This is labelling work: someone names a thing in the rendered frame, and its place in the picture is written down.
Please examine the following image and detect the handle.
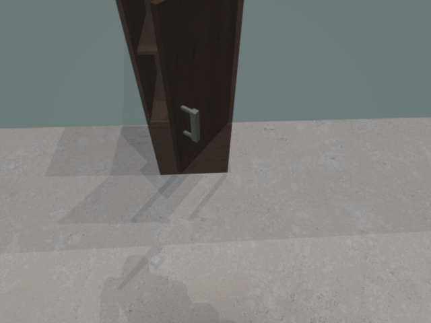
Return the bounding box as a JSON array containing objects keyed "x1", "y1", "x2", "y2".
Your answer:
[{"x1": 180, "y1": 105, "x2": 200, "y2": 143}]

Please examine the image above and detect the cupboard door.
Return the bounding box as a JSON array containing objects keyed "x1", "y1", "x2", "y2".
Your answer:
[{"x1": 150, "y1": 0, "x2": 238, "y2": 174}]

